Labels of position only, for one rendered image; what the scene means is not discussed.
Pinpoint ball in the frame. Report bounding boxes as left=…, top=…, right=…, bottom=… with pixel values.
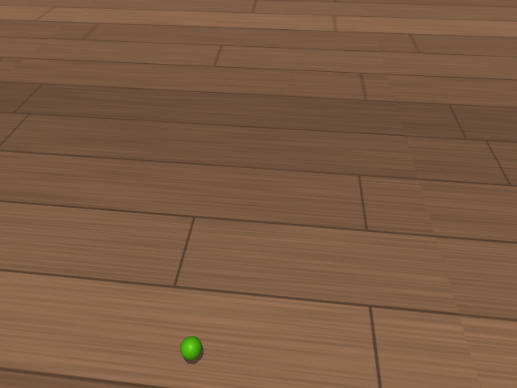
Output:
left=180, top=336, right=202, bottom=361

